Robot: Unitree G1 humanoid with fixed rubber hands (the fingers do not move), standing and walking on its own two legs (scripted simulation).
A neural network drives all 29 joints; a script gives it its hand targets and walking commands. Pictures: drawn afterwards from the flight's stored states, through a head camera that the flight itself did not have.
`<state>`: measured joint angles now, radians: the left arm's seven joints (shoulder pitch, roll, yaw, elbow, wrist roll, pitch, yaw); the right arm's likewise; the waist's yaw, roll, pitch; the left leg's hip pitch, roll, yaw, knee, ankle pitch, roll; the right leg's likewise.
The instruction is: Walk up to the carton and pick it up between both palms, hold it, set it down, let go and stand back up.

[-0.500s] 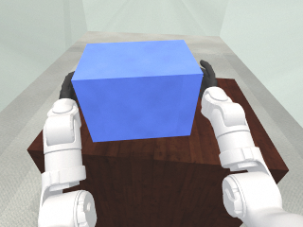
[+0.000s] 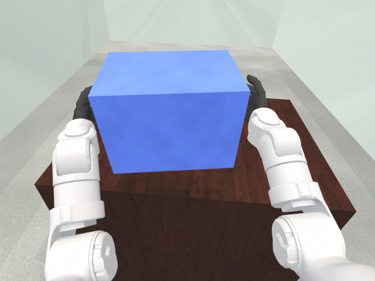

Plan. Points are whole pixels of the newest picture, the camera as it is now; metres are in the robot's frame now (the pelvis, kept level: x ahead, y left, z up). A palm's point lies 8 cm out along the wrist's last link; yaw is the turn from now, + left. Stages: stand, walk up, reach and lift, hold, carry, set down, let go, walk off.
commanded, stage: hold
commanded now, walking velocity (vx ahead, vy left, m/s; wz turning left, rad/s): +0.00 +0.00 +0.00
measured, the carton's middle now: (171, 110) +0.41 +0.01 +0.22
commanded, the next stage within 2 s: none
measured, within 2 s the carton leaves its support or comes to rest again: neither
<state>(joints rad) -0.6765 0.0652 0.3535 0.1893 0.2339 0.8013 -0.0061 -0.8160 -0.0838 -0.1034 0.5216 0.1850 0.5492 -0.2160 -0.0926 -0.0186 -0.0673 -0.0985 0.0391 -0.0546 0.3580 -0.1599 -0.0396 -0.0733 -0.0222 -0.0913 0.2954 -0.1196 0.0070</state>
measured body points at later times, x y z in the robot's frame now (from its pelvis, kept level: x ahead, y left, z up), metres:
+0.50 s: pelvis +0.00 +0.00 +0.00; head -0.06 +0.02 +0.44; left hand +0.38 +0.18 +0.22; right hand +0.38 -0.17 +0.24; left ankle +0.03 +0.14 -0.75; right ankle +0.03 -0.12 -0.75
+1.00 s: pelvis +0.00 +0.00 +0.00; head -0.06 +0.02 +0.45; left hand +0.38 +0.18 +0.22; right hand +0.38 -0.17 +0.24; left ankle +0.03 +0.14 -0.75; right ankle +0.03 -0.12 -0.75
